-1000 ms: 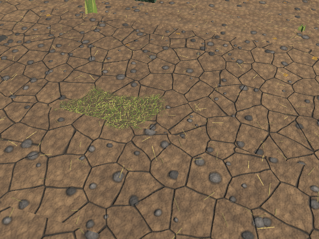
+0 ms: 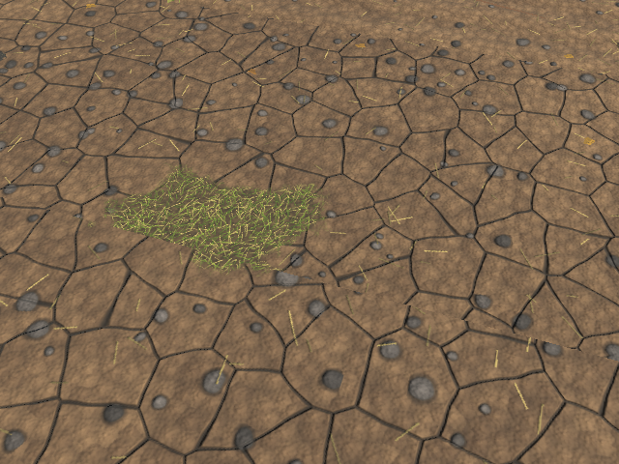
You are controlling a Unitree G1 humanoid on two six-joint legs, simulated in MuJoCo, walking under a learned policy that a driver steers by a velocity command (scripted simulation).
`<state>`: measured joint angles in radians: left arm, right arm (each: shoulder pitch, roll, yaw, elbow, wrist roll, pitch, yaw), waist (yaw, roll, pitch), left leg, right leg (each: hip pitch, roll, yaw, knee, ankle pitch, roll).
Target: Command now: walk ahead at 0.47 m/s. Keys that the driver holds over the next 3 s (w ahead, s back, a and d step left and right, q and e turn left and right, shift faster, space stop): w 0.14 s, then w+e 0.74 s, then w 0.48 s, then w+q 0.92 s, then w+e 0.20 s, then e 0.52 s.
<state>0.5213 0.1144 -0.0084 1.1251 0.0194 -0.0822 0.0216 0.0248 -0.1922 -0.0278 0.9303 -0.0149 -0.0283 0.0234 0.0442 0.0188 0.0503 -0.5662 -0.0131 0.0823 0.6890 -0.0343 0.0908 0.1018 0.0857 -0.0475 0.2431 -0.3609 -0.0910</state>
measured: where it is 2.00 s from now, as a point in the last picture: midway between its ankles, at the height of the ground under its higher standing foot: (440, 288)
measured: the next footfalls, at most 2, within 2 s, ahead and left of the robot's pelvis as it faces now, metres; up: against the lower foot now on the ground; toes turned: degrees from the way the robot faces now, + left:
left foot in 0.04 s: +0.15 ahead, +0.07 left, +0.00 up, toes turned +3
right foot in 0.60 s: +0.50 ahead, -0.14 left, -0.17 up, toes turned -16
